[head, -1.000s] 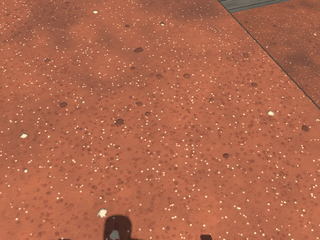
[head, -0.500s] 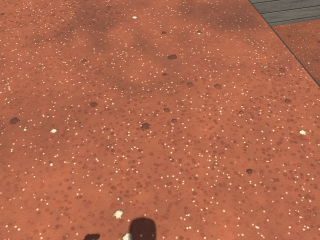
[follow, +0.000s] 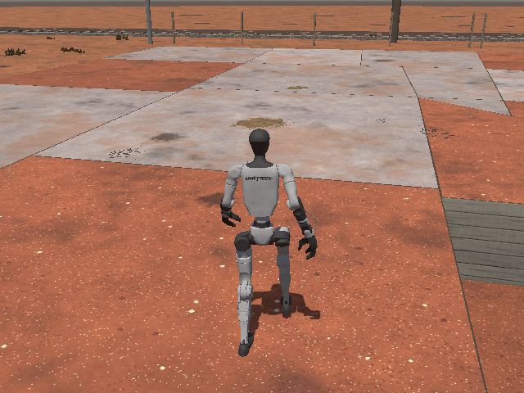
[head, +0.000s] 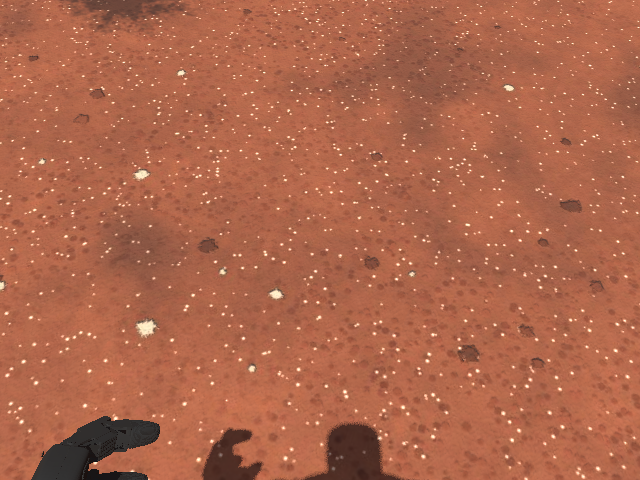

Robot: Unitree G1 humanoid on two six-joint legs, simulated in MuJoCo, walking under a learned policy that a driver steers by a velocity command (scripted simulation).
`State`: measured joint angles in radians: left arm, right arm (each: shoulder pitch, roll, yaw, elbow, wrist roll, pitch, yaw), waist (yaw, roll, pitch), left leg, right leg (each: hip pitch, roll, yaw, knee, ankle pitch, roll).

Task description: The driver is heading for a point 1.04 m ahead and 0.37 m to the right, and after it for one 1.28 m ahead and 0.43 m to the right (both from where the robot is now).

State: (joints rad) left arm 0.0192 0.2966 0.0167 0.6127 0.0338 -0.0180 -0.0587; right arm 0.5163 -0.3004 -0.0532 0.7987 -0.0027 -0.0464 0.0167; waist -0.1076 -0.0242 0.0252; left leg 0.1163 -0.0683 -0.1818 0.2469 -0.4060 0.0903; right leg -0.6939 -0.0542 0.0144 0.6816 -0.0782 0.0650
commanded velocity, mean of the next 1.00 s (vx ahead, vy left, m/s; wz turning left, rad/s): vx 0.98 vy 0.00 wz -0.50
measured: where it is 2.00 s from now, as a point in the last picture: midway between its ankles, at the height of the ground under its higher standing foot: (391, 166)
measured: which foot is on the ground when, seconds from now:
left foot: down 0.00-0.10, up 0.12-0.44, down 0.46-0.88, up 0.90-1.00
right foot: up 0.00-0.06, down 0.08-0.48, up 0.50-0.88, down 0.90-1.00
